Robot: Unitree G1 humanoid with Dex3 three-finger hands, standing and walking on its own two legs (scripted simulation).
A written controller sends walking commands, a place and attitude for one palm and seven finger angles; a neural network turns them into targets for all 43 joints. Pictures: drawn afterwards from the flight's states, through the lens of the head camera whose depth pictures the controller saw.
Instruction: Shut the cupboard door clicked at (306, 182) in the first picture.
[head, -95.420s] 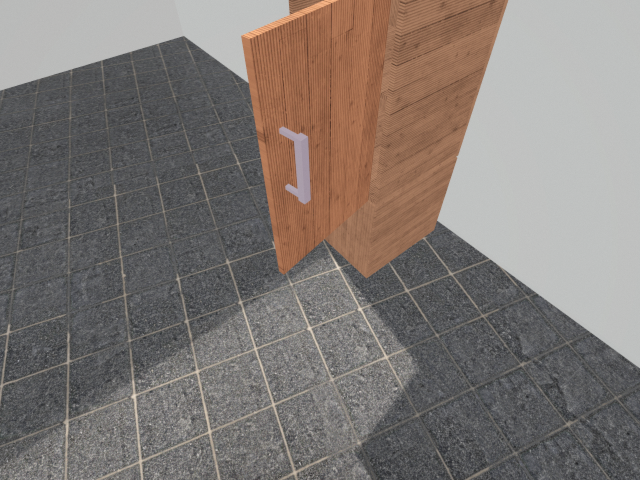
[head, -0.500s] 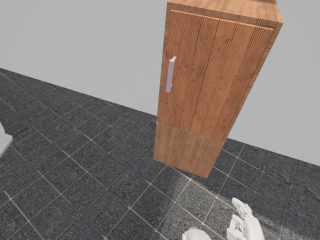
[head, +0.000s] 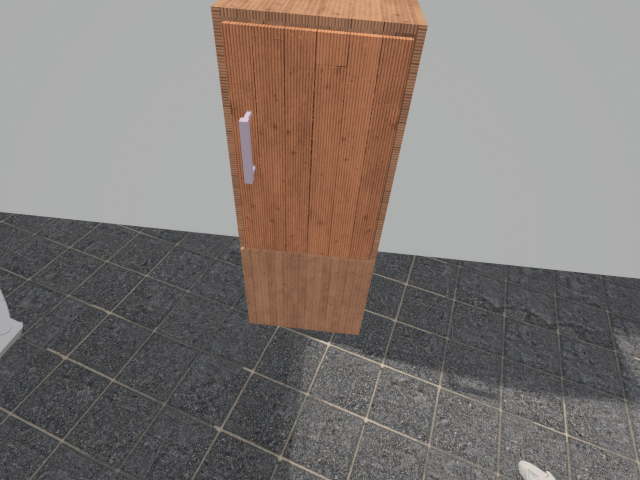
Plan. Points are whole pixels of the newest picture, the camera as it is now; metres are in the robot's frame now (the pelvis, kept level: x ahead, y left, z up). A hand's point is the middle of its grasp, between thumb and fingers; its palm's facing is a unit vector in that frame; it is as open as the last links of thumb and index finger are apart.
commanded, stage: stop stepping back and stand still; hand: left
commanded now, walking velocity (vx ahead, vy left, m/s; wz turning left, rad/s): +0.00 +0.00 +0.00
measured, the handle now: (248, 148) +0.79 +0.18 +0.02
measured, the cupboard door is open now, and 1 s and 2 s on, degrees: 0 0 0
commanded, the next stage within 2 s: let the arm hang, fingers relaxed in 0.26 s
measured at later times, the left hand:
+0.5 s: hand (103, 416) +0.20 +0.27 -0.01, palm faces +0.13 -0.88 -0.45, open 7.4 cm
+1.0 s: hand out of the picture -0.06 +0.24 -0.14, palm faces +0.02 -0.96 -0.29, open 7.3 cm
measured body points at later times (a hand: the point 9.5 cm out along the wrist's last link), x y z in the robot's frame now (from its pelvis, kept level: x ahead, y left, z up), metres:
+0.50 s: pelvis +0.01 +0.02 +0.01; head +0.00 -0.01 +0.46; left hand +0.19 +0.31 +0.02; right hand +0.18 -0.25 -0.10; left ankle +0.03 +0.11 -0.72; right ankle -0.05 -0.10 -0.72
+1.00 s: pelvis -0.03 +0.02 +0.02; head -0.02 +0.01 +0.47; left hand -0.06 +0.29 -0.12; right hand +0.00 -0.22 -0.14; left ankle +0.04 +0.11 -0.72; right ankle -0.05 -0.10 -0.72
